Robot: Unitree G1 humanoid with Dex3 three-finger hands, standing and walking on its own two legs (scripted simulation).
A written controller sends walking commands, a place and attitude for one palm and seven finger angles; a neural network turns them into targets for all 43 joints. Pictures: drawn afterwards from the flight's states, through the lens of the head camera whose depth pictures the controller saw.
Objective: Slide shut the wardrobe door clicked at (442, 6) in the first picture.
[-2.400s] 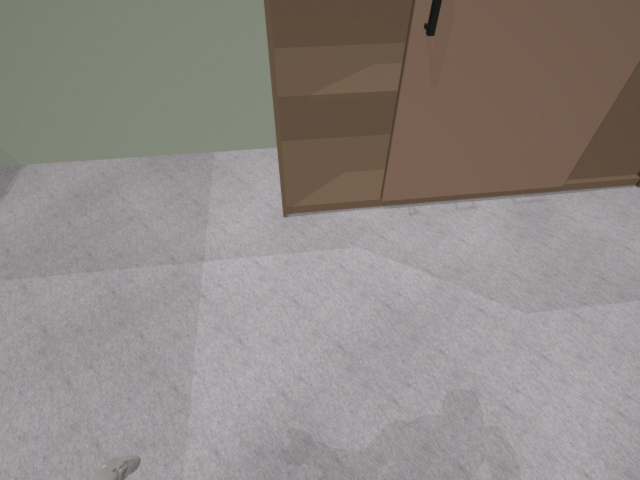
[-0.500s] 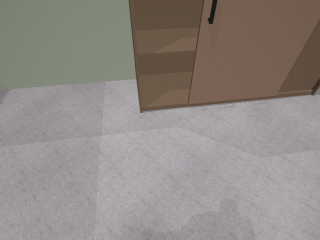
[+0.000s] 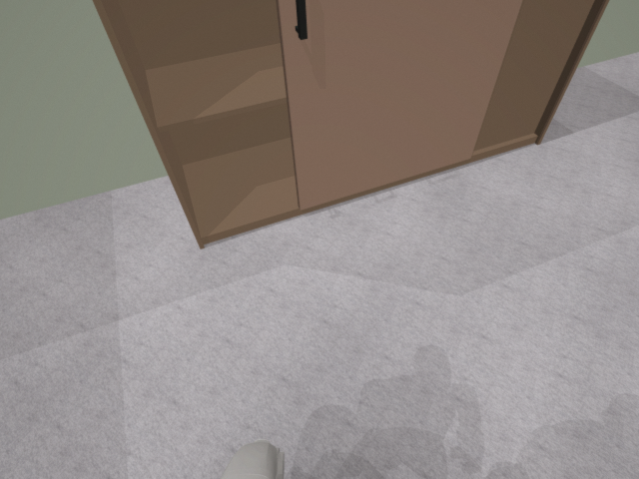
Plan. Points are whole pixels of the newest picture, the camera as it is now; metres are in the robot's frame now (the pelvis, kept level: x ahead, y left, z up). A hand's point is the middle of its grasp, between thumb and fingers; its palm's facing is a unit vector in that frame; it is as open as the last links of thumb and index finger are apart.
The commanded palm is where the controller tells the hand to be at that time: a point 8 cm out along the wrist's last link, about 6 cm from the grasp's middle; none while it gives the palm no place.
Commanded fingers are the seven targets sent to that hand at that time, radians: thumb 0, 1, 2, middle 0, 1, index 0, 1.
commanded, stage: walk to a spot facing it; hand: right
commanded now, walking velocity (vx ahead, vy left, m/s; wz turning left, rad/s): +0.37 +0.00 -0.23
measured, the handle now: out of the picture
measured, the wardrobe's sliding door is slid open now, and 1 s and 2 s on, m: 0.43 0.43 0.43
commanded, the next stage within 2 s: turn to face it in 0.82 s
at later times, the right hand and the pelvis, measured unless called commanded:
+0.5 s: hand (428, 431) +0.23 -0.14 -0.17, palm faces +0.23 +0.94 -0.23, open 7.3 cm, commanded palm none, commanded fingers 0.00 -0.90 -0.90 0.20 0.30 0.20 0.30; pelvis +0.24 +0.05 +0.00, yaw -12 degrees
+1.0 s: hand (477, 368) +0.34 -0.23 -0.19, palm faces +0.52 +0.83 -0.19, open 7.4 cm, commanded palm none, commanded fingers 0.00 -0.90 -0.90 0.20 0.30 0.20 0.30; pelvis +0.42 -0.06 -0.01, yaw -27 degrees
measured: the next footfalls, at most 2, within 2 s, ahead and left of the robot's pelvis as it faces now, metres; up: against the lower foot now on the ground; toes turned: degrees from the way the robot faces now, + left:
left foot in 0.24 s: +0.30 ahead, +0.12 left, +0.00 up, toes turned +1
right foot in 0.82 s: +0.46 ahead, -0.12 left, +0.00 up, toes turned -30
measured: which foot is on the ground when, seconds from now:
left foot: up 0.00-0.22, down 0.24-0.84, up 0.86-1.00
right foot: down 0.00-0.24, up 0.26-0.80, down 0.82-1.00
